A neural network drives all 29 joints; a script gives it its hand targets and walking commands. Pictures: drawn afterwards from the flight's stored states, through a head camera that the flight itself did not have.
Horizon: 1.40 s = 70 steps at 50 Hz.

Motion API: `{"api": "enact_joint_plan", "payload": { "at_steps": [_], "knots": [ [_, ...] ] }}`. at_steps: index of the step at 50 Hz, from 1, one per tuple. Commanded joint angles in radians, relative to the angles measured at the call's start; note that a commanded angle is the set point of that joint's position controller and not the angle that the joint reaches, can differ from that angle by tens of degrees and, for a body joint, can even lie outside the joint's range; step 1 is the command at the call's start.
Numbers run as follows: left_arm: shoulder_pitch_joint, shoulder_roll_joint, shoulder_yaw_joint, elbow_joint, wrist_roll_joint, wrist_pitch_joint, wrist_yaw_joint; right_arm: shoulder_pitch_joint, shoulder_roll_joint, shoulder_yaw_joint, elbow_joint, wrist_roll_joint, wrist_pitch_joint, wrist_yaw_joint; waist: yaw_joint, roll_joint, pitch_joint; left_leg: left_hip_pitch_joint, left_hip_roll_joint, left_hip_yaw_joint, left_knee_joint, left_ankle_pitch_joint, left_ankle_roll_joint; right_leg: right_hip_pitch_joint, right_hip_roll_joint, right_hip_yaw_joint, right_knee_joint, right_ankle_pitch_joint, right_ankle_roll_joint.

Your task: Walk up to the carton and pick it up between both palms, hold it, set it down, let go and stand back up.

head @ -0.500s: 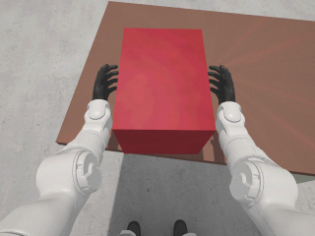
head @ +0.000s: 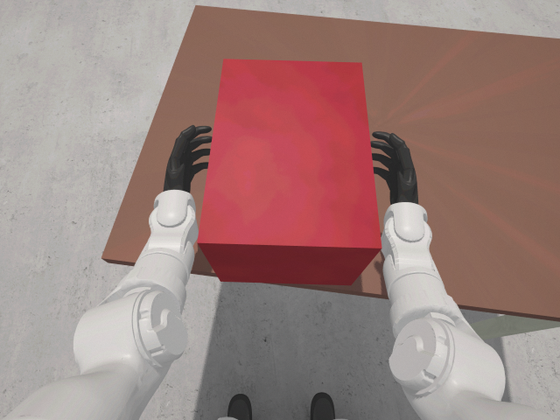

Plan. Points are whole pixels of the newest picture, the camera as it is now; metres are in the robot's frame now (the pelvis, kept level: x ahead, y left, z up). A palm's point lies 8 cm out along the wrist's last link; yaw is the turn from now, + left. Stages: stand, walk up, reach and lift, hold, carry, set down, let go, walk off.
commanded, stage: reach and lift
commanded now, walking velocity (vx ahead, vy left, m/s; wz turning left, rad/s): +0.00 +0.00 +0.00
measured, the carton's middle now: (289, 175) +0.49 +0.00 -0.05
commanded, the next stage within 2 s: none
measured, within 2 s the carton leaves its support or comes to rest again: leaves its support in 1.72 s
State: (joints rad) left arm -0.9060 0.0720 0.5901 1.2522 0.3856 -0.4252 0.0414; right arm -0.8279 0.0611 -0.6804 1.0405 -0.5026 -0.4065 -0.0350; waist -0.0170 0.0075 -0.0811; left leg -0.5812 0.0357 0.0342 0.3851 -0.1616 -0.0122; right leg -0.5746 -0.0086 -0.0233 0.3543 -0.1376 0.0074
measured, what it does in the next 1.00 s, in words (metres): stands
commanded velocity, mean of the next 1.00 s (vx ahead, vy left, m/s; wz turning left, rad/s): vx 0.00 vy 0.00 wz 0.00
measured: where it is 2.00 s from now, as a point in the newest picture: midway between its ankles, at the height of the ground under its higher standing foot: outside the picture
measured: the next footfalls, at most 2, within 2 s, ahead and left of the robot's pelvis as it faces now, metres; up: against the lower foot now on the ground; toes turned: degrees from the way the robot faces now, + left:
none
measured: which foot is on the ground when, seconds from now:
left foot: down 0.00-1.00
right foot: down 0.00-1.00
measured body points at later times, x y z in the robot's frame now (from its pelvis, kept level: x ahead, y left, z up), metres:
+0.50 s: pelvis +0.00 +0.00 +0.00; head +0.13 +0.01 +0.43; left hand +0.45 +0.16 +0.01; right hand +0.43 -0.16 +0.01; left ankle -0.01 +0.12 -0.74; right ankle -0.01 -0.12 -0.74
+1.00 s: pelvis +0.00 +0.00 +0.00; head +0.12 +0.01 +0.44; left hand +0.44 +0.16 +0.01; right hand +0.43 -0.16 +0.02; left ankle -0.01 +0.12 -0.74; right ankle +0.00 -0.12 -0.74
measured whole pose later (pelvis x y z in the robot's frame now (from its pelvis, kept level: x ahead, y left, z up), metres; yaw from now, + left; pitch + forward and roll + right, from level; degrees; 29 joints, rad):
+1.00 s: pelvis +0.00 +0.00 +0.00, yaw +0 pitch +22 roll -1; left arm -0.86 0.06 0.51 1.26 0.34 -0.47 0.09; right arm -0.80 0.01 -0.60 1.16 -0.44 -0.50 -0.08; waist -0.03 0.01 -0.13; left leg -0.60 0.04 0.04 0.37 -0.15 -0.01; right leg -0.57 -0.01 -0.07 0.29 -0.10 0.01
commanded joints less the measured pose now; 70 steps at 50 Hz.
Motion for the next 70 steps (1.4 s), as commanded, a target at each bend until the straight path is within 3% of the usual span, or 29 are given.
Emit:
{"api": "enact_joint_plan", "payload": {
  "at_steps": [1, 2, 3, 5, 7, 9, 15, 17, 18, 23, 24, 26, 28, 33, 35, 40, 41, 43, 46, 47, 48, 51, 52, 54, 55, 58, 61, 65, 70],
  "knots": [
    [-0.324, -0.487, -0.191, 0.075, 0.077, -0.004, -0.100, -0.277, 0.534, 0.244, 0.125, -0.087, 0.002, 0.129, -0.003, 0.009, -0.551, 0.184, -0.001, 0.060, 0.024, 0.395, 0.007, 0.358, -0.011, -0.067, 0.079, 0.496, 0.026],
    [-0.333, -0.481, -0.168, 0.045, 0.080, 0.005, -0.095, -0.296, 0.532, 0.231, 0.139, -0.086, 0.008, 0.133, 0.015, 0.025, -0.564, 0.196, 0.002, 0.061, 0.038, 0.410, 0.007, 0.344, -0.014, -0.064, 0.080, 0.446, 0.013],
    [-0.323, -0.479, -0.185, 0.050, 0.076, 0.012, -0.095, -0.272, 0.528, 0.230, 0.135, -0.091, 0.010, 0.135, -0.013, 0.037, -0.551, 0.215, 0.001, 0.065, 0.035, 0.412, 0.011, 0.327, -0.016, -0.069, 0.062, 0.452, 0.016],
    [-0.319, -0.503, -0.171, 0.042, 0.082, 0.015, -0.086, -0.289, 0.523, 0.223, 0.134, -0.089, 0.002, 0.142, 0.008, 0.025, -0.565, 0.285, 0.014, 0.050, 0.040, 0.458, 0.005, 0.297, -0.003, -0.070, 0.055, 0.418, 0.015],
    [-0.326, -0.511, -0.187, 0.042, 0.095, 0.007, -0.090, -0.267, 0.525, 0.232, 0.126, -0.112, -0.006, 0.141, -0.006, 0.015, -0.593, 0.254, 0.011, 0.061, 0.035, 0.451, 0.004, 0.295, -0.009, -0.075, 0.049, 0.482, 0.010],
    [-0.316, -0.497, -0.179, 0.036, 0.098, 0.004, -0.089, -0.267, 0.544, 0.254, 0.117, -0.095, -0.005, 0.136, 0.007, 0.027, -0.580, 0.193, -0.002, 0.067, 0.031, 0.428, -0.003, 0.384, -0.017, -0.060, 0.072, 0.557, 0.013],
    [-0.294, -0.498, -0.205, 0.018, 0.070, 0.001, -0.083, -0.263, 0.500, 0.247, 0.141, -0.077, -0.027, 0.133, -0.007, 0.018, -0.584, 0.224, 0.012, 0.058, 0.019, 0.426, 0.011, 0.349, -0.012, -0.075, 0.054, 0.497, 0.018],
    [-0.292, -0.527, -0.205, 0.033, 0.082, -0.006, -0.083, -0.236, 0.519, 0.254, 0.184, -0.067, -0.023, 0.130, -0.012, 0.016, -0.581, 0.256, 0.022, 0.048, 0.036, 0.482, -0.013, 0.323, 0.000, -0.071, 0.054, 0.496, 0.018],
    [-0.294, -0.531, -0.205, 0.036, 0.082, -0.005, -0.084, -0.257, 0.541, 0.263, 0.160, -0.072, -0.022, 0.129, 0.006, 0.021, -0.570, 0.276, 0.017, 0.044, 0.026, 0.475, -0.005, 0.327, -0.003, -0.073, 0.047, 0.491, 0.016],
    [-0.300, -0.539, -0.211, 0.024, 0.092, -0.014, -0.078, -0.255, 0.524, 0.267, 0.147, -0.087, -0.039, 0.127, -0.007, 0.019, -0.590, 0.205, 0.011, 0.049, -0.004, 0.392, 0.001, 0.407, -0.009, -0.062, 0.046, 0.519, 0.015],
    [-0.286, -0.544, -0.203, 0.026, 0.100, -0.015, -0.081, -0.245, 0.533, 0.282, 0.147, -0.077, -0.034, 0.125, 0.014, 0.011, -0.595, 0.181, 0.007, 0.063, -0.009, 0.395, 0.007, 0.444, -0.024, -0.058, 0.043, 0.550, 0.017],
    [-0.275, -0.526, -0.217, 0.004, 0.096, -0.017, -0.073, -0.235, 0.497, 0.265, 0.124, -0.080, -0.046, 0.120, -0.019, 0.001, -0.590, 0.238, 0.008, 0.044, -0.003, 0.430, -0.005, 0.411, -0.006, -0.077, 0.041, 0.554, 0.024],
    [-0.299, -0.519, -0.220, 0.014, 0.088, -0.017, -0.072, -0.261, 0.501, 0.281, 0.132, -0.078, -0.045, 0.117, -0.005, -0.010, -0.576, 0.186, 0.009, 0.048, -0.015, 0.380, 0.001, 0.436, -0.009, -0.069, 0.038, 0.534, 0.019],
    [-0.297, -0.557, -0.215, -0.013, 0.105, -0.032, -0.068, -0.264, 0.532, 0.298, 0.136, -0.059, -0.072, 0.117, 0.006, 0.038, -0.626, 0.193, -0.003, 0.043, -0.006, 0.448, -0.008, 0.467, -0.007, -0.058, 0.058, 0.606, 0.021],
    [-0.315, -0.562, -0.250, -0.008, 0.080, -0.035, -0.072, -0.271, 0.503, 0.301, 0.131, -0.068, -0.086, 0.112, -0.019, 0.014, -0.635, 0.225, 0.009, 0.044, 0.016, 0.446, -0.023, 0.414, 0.004, -0.063, 0.046, 0.574, 0.016],
    [-0.323, -0.595, -0.257, 0.031, 0.083, -0.054, -0.070, -0.284, 0.532, 0.323, 0.159, -0.068, -0.107, 0.112, -0.019, 0.027, -0.629, 0.209, 0.016, 0.029, 0.011, 0.479, -0.005, 0.437, -0.014, -0.072, 0.064, 0.638, 0.016],
    [-0.322, -0.626, -0.258, 0.031, 0.079, -0.058, -0.071, -0.306, 0.537, 0.326, 0.162, -0.070, -0.114, 0.117, -0.003, 0.057, -0.631, 0.221, 0.012, 0.037, 0.014, 0.498, -0.015, 0.441, -0.011, -0.073, 0.057, 0.642, 0.010],
    [-0.325, -0.607, -0.268, 0.029, 0.063, -0.068, -0.070, -0.311, 0.514, 0.337, 0.170, -0.069, -0.124, 0.111, -0.027, 0.004, -0.645, 0.231, 0.008, 0.038, 0.024, 0.475, -0.011, 0.422, -0.001, -0.070, 0.055, 0.641, 0.016],
    [-0.344, -0.562, -0.290, 0.016, 0.047, -0.074, -0.067, -0.349, 0.483, 0.340, 0.159, -0.054, -0.134, 0.103, -0.027, 0.020, -0.643, 0.198, 0.010, 0.025, -0.004, 0.394, -0.012, 0.433, -0.001, -0.066, 0.039, 0.581, 0.010],
    [-0.347, -0.601, -0.306, 0.025, 0.046, -0.074, -0.061, -0.320, 0.501, 0.360, 0.186, -0.057, -0.140, 0.105, -0.009, 0.041, -0.665, 0.216, 0.012, 0.036, 0.014, 0.457, -0.018, 0.430, 0.002, -0.068, 0.053, 0.619, 0.009],
    [-0.373, -0.601, -0.308, 0.035, 0.042, -0.075, -0.063, -0.346, 0.492, 0.347, 0.193, -0.055, -0.140, 0.106, -0.028, 0.044, -0.693, 0.224, 0.012, 0.033, 0.006, 0.432, -0.023, 0.415, 0.005, -0.077, 0.046, 0.594, 0.006],
    [-0.359, -0.585, -0.302, 0.050, 0.040, -0.087, -0.062, -0.341, 0.490, 0.356, 0.203, -0.048, -0.148, 0.105, -0.013, 0.021, -0.687, 0.233, 0.014, 0.035, 0.018, 0.445, -0.016, 0.382, 0.010, -0.070, 0.043, 0.595, -0.003],
    [-0.360, -0.584, -0.333, 0.044, 0.024, -0.095, -0.060, -0.344, 0.484, 0.345, 0.205, -0.041, -0.153, 0.105, -0.030, 0.041, -0.681, 0.220, 0.012, 0.051, 0.028, 0.448, -0.020, 0.379, 0.009, -0.069, 0.054, 0.600, 0.004],
    [-0.381, -0.607, -0.319, 0.032, 0.023, -0.101, -0.061, -0.369, 0.481, 0.366, 0.205, -0.045, -0.162, 0.101, -0.004, 0.046, -0.727, 0.173, 0.009, 0.045, 0.005, 0.414, -0.020, 0.428, -0.001, -0.069, 0.046, 0.598, 0.005],
    [-0.367, -0.608, -0.335, 0.054, 0.022, -0.103, -0.069, -0.373, 0.485, 0.369, 0.217, -0.045, -0.166, 0.097, -0.025, 0.009, -0.710, 0.171, 0.008, 0.046, 0.004, 0.372, -0.016, 0.457, 0.000, -0.061, 0.055, 0.601, 0.003],
    [-0.418, -0.558, -0.333, 0.061, -0.010, -0.114, -0.065, -0.386, 0.470, 0.368, 0.240, -0.045, -0.163, 0.093, -0.024, -0.015, -0.707, 0.129, 0.008, 0.038, -0.011, 0.311, -0.007, 0.477, -0.001, -0.059, 0.046, 0.562, 0.007],
    [-0.464, -0.563, -0.383, 0.034, -0.038, -0.119, -0.055, -0.414, 0.458, 0.392, 0.231, -0.021, -0.180, 0.090, -0.019, 0.061, -0.748, 0.170, 0.014, 0.033, -0.004, 0.327, -0.015, 0.418, 0.006, -0.063, 0.054, 0.551, -0.003],
    [-0.478, -0.560, -0.369, 0.061, -0.053, -0.120, -0.064, -0.413, 0.462, 0.378, 0.250, -0.012, -0.162, 0.086, -0.021, 0.031, -0.714, 0.159, 0.003, 0.036, 0.009, 0.264, -0.017, 0.369, 0.015, -0.051, 0.048, 0.445, -0.004],
    [-0.511, -0.549, -0.388, 0.080, -0.072, -0.118, -0.057, -0.461, 0.456, 0.397, 0.233, 0.014, -0.155, 0.089, -0.018, 0.055, -0.775, 0.188, 0.001, 0.032, 0.007, 0.221, -0.016, 0.354, 0.018, -0.057, 0.052, 0.404, -0.010]
  ]
}}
